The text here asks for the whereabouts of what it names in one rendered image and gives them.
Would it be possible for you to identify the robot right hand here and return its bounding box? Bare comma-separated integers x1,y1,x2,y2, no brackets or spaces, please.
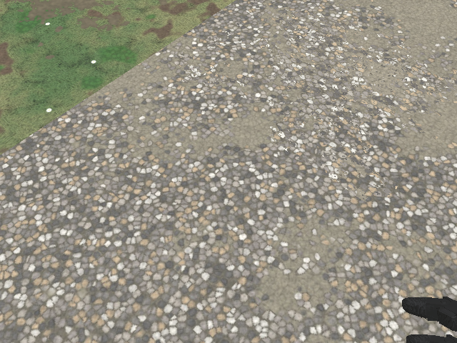
402,297,457,343

